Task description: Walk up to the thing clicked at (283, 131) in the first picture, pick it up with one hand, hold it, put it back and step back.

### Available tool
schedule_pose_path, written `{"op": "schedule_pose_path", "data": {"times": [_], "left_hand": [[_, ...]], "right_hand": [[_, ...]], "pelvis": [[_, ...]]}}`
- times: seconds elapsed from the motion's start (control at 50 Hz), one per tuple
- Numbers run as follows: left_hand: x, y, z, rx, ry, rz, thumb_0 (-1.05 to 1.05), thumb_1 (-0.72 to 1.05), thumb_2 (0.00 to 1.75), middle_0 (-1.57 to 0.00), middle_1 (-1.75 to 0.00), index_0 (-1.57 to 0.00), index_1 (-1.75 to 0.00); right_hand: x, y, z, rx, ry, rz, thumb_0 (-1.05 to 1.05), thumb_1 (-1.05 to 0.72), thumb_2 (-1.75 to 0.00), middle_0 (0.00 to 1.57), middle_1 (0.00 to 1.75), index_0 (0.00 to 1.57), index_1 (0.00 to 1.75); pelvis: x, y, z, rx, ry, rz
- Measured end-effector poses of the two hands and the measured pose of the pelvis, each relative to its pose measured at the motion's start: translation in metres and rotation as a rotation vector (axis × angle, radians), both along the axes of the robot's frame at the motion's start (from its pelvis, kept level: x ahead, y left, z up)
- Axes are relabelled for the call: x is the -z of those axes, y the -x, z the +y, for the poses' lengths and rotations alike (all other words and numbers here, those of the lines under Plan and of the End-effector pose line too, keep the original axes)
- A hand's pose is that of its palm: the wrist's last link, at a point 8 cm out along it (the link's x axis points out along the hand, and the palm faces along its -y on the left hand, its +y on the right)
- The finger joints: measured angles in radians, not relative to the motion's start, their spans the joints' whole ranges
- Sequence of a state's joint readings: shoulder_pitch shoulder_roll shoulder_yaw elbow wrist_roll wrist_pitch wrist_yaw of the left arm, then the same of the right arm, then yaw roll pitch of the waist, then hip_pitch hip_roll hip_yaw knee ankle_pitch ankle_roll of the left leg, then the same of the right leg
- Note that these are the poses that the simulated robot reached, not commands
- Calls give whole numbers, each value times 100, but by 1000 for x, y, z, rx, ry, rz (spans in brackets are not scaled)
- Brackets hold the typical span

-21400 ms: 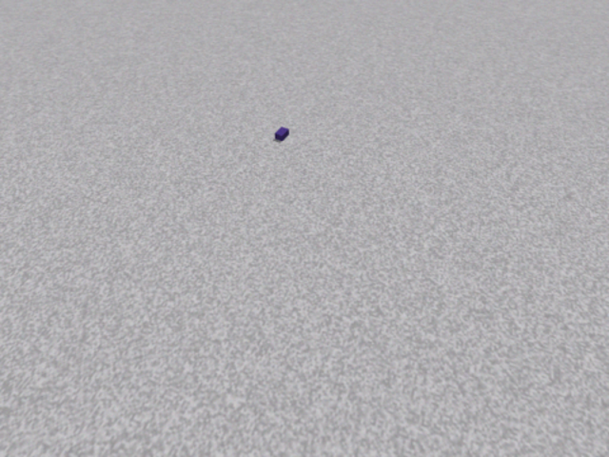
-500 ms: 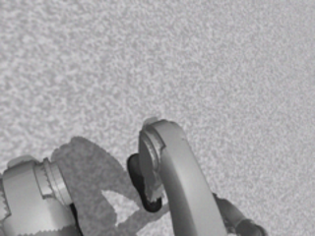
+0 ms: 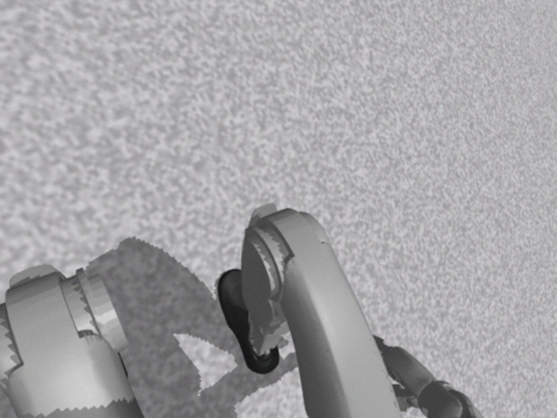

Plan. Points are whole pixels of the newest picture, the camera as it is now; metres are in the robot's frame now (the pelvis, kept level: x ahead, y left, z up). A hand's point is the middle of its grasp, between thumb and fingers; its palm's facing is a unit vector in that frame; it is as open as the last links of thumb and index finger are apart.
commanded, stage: rest palm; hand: left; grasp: from above
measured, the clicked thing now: out of the picture +0.45 +0.38 -0.29
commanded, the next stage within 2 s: close in 0.60 s
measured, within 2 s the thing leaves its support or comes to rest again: neither
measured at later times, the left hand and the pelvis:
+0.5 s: hand out of the picture +0.43 +0.37 -0.25, palm faces -0.44 -0.18 -0.88, open 14.1 cm; pelvis +0.00 +0.00 +0.00, yaw +0 degrees
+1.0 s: hand out of the picture +0.43 +0.37 -0.24, palm faces -0.43 -0.18 -0.89, open 13.0 cm; pelvis +0.00 +0.00 +0.00, yaw -1 degrees
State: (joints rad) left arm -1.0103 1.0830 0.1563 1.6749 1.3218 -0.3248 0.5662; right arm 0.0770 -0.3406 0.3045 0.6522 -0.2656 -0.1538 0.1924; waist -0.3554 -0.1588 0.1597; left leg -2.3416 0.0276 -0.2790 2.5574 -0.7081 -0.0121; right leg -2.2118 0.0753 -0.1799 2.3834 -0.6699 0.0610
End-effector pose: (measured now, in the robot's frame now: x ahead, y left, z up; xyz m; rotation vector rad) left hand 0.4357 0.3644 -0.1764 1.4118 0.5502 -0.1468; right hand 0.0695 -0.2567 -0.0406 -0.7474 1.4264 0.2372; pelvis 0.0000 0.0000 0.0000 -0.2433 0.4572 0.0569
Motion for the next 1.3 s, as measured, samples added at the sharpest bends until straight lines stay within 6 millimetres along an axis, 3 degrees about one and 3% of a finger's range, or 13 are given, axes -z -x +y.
{"op": "schedule_pose_path", "data": {"times": [0.18,0.46,0.76,1.3], "left_hand": [[6,3,-1,-30,-42,-7,0,-53,101,-9,-91,-6,-94],[14,3,10,-93,-42,39,0,-49,96,-11,-93,-9,-95],[8,-6,2,-46,-18,-4,0,-46,95,-12,-93,-11,-94],[14,0,2,-48,-24,1,0,-7,66,-37,-76,-39,-74]], "right_hand": [[-1,-9,7,-37,-24,-53,0,-89,-89,20,30,20,30],[1,3,14,-27,-58,5,0,-90,-89,20,30,20,30],[-1,5,14,-23,-53,7,0,-90,-89,20,30,20,30],[-2,1,12,-49,-48,7,0,-89,-89,20,30,20,30]], "pelvis": [[2,3,3,3,7,-9],[1,0,3,2,12,0],[0,0,3,8,17,-7],[0,1,3,8,16,-9]]}}
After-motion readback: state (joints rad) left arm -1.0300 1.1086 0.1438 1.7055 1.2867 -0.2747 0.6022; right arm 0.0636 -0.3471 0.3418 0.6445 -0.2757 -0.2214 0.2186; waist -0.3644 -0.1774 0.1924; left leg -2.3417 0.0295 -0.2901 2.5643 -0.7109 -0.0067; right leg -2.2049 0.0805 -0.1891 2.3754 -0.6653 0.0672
